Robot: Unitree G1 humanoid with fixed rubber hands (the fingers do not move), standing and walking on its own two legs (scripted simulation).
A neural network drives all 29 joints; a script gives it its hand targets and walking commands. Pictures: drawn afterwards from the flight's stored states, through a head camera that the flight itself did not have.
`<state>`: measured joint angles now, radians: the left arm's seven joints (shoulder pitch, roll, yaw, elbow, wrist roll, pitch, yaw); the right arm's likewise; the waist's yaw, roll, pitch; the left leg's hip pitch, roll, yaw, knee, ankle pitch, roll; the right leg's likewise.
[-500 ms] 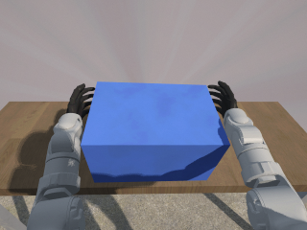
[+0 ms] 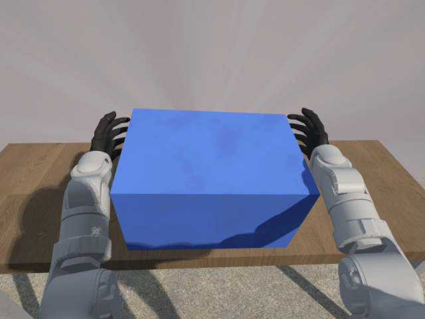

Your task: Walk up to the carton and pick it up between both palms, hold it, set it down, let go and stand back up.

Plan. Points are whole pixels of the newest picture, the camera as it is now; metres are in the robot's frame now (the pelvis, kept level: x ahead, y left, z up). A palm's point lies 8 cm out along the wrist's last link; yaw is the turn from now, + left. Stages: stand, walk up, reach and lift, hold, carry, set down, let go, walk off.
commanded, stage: reach and lift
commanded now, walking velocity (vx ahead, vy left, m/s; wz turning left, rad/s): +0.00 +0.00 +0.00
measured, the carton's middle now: (210, 178) +0.35 +0.04 +0.12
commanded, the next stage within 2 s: hold in 0.48 s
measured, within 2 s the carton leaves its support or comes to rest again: neither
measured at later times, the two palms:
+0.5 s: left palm (101, 147) +0.34 +0.24 +0.20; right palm (321, 140) +0.37 -0.17 +0.20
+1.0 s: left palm (98, 147) +0.34 +0.24 +0.20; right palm (323, 139) +0.36 -0.17 +0.21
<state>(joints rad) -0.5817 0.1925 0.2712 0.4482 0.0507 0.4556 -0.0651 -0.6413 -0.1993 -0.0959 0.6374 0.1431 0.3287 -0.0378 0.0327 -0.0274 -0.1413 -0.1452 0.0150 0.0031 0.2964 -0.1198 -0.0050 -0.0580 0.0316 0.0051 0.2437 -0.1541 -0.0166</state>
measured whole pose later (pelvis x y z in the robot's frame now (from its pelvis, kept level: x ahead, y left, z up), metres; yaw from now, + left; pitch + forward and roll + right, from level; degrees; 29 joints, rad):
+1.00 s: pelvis -0.01 +0.00 +0.00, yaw +0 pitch -3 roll -1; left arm -0.61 0.19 0.29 0.35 0.05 0.59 -0.06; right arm -0.69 -0.21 -0.11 0.58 0.17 0.44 -0.04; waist 0.02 -0.03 -0.14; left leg -0.14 0.01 0.00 0.29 -0.10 0.00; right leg -0.06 0.03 0.01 0.24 -0.14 -0.02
